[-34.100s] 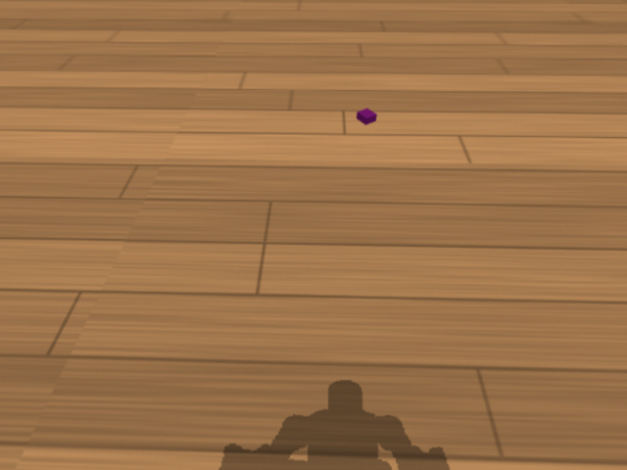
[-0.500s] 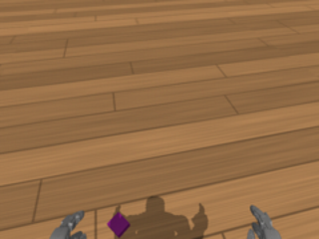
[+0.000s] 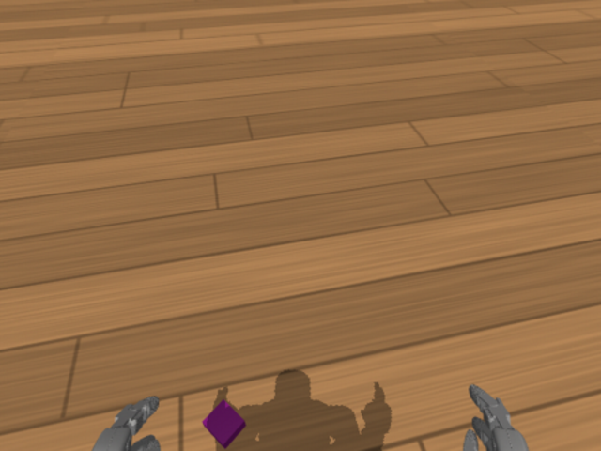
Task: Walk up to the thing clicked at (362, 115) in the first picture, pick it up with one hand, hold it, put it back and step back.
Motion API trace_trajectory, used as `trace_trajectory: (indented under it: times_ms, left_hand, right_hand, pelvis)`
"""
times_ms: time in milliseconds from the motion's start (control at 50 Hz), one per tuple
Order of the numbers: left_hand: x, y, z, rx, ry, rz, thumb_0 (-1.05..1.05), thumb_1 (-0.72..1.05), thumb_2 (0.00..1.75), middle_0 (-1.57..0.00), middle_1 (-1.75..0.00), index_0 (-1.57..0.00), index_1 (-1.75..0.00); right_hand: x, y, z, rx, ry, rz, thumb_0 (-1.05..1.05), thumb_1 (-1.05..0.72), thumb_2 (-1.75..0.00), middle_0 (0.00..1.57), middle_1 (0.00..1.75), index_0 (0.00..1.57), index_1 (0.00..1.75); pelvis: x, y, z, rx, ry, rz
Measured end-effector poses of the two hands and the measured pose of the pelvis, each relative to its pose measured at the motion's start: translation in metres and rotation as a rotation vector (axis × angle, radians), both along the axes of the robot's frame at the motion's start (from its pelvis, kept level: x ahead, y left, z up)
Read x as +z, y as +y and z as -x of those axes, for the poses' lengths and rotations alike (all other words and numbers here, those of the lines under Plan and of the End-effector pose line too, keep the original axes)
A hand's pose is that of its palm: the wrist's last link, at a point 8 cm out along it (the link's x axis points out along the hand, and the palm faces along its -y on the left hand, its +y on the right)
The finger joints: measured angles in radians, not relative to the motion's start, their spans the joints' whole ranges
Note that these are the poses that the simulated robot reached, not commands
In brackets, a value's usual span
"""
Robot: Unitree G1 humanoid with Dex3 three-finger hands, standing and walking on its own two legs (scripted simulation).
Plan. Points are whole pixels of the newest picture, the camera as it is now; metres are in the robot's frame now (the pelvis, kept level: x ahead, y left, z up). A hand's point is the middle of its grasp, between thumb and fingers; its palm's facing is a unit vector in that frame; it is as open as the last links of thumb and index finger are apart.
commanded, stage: home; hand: left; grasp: from above
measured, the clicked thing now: (224, 423) +0.40 +0.22 -0.69
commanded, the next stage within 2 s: stand in 0.60 s
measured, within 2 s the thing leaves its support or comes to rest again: neither
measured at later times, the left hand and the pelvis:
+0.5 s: hand out of the picture +0.16 +0.18 -0.04, palm faces +0.04 -0.98 -0.20, open 7.4 cm; pelvis +0.00 +0.00 +0.00, yaw +0 degrees
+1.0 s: hand out of the picture +0.10 +0.24 -0.11, palm faces +0.03 -0.94 -0.34, open 7.4 cm; pelvis +0.00 +0.01 +0.03, yaw +1 degrees
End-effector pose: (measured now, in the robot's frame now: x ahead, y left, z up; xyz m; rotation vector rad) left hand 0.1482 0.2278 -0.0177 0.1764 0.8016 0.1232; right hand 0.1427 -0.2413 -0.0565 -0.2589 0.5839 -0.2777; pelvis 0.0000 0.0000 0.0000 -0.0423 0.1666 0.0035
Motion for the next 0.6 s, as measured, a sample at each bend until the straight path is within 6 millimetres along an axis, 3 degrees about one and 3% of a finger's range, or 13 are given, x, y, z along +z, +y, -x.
trace_trajectory:
  times_ms: [600]
  left_hand:
    - [0.0001, 0.0003, 0.0037, -0.001, -0.001, -0.001, 0.01, 0.9, 0.9, -0.2, -0.29, -0.2, -0.3]
  right_hand:
    - [0.0004, 0.0007, 0.0026, -0.002, -0.006, -0.002, 0.01, -0.9, -0.9, 0.2, 0.3, 0.2, 0.3]
  pelvis:
    - [-0.001, 0.0003, 0.0031, 0.0, -0.001, 0.002]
